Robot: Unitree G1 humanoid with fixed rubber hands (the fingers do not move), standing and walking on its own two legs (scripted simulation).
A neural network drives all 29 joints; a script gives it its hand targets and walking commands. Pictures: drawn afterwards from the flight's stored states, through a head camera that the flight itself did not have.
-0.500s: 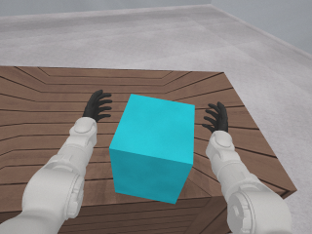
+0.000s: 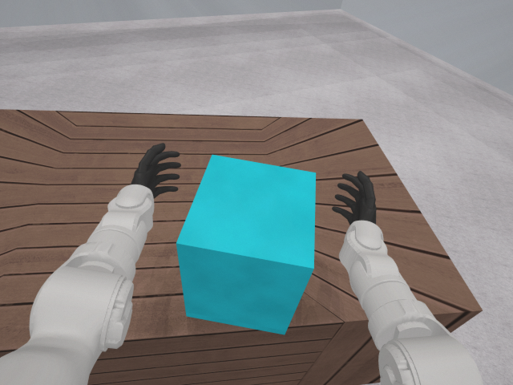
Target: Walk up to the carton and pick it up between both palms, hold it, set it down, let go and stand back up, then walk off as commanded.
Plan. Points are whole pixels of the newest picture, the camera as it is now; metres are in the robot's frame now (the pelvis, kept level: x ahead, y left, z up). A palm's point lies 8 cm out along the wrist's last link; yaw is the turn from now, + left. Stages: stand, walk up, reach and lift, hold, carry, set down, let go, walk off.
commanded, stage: set down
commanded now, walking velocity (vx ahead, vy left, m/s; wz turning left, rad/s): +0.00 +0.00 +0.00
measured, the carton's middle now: (249, 246) +0.42 -0.04 -0.03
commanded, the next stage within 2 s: none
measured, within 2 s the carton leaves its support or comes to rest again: neither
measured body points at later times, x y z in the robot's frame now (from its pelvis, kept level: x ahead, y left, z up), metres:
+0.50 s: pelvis -0.02 +0.00 +0.00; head +0.00 +0.03 +0.45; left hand +0.43 +0.16 +0.07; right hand +0.33 -0.21 +0.06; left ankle +0.01 +0.14 -0.73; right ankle +0.05 -0.16 -0.73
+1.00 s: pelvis -0.01 +0.00 +0.00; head +0.02 +0.02 +0.45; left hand +0.38 +0.19 +0.02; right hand +0.27 -0.20 +0.02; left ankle +0.01 +0.14 -0.73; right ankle +0.05 -0.16 -0.73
